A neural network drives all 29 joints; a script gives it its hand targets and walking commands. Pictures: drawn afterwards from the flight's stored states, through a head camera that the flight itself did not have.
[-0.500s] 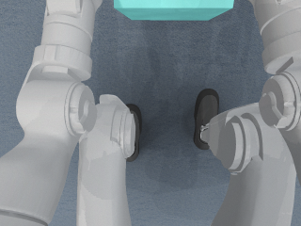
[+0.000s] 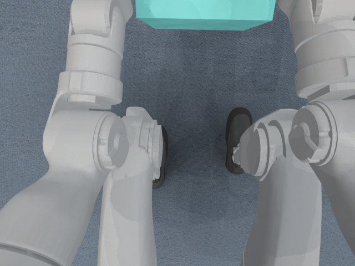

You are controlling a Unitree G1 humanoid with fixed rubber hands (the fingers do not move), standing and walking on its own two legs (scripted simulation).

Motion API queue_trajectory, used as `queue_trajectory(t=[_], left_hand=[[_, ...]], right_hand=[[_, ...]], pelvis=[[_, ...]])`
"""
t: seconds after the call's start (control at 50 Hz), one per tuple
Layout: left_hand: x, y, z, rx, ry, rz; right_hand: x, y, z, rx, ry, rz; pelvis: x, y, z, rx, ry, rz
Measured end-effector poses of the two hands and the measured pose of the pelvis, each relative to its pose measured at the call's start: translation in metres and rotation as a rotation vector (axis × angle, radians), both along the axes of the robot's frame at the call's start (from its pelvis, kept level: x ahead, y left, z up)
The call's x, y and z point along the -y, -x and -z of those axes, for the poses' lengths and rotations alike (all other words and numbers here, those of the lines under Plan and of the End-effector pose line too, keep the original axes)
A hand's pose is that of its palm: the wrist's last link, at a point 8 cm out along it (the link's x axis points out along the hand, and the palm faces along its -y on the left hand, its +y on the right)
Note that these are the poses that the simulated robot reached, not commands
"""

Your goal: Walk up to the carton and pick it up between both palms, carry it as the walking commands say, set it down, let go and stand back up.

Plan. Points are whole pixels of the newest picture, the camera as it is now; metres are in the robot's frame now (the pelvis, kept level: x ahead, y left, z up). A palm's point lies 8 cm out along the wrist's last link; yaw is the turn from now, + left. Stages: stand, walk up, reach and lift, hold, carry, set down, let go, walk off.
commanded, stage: reach and lift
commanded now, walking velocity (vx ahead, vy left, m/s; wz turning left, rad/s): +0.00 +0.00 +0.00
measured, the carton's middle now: out of the picture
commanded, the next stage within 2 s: none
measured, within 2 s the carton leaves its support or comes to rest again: neither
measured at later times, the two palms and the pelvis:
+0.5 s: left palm out of the picture +0.54 +0.12 -0.05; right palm out of the picture +0.53 -0.15 -0.07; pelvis -0.01 +0.00 +0.03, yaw +0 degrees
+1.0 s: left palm out of the picture +0.52 +0.12 +0.02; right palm out of the picture +0.51 -0.15 +0.01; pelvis -0.01 +0.00 +0.08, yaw +0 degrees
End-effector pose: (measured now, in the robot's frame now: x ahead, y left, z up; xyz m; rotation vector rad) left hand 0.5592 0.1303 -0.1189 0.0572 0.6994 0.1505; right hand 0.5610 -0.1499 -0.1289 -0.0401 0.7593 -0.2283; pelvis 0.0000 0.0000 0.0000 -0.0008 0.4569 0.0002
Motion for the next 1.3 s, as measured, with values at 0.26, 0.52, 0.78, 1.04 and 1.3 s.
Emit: queue_trajectory(t=[0.26, 0.52, 0.78, 1.04, 1.3], left_hand=[[0.008, 0.005, -0.040, 0.033, 0.004, -0.029], [0.009, 0.017, -0.075, 0.040, -0.005, -0.028], [0.009, 0.032, -0.108, 0.033, -0.008, -0.030], [0.009, 0.040, -0.148, 0.045, -0.007, -0.036], [0.010, 0.057, -0.182, 0.042, -0.022, -0.024]], right_hand=[[0.001, 0.024, -0.024, 0.009, 0.026, 0.046], [0.003, 0.029, -0.066, 0.012, 0.024, 0.047], [0.002, 0.043, -0.100, 0.006, 0.021, 0.046], [0.002, 0.049, -0.141, 0.020, 0.026, 0.042], [0.003, 0.067, -0.175, 0.018, 0.019, 0.047]], pelvis=[[0.001, 0.006, -0.012, 0.058, 0.001, 0.000], [0.002, 0.009, -0.034, 0.104, -0.003, 0.001], [0.003, 0.012, -0.057, 0.150, -0.005, 0.002], [0.004, 0.014, -0.084, 0.192, -0.007, 0.002], [0.005, 0.018, -0.110, 0.238, -0.009, 0.003]])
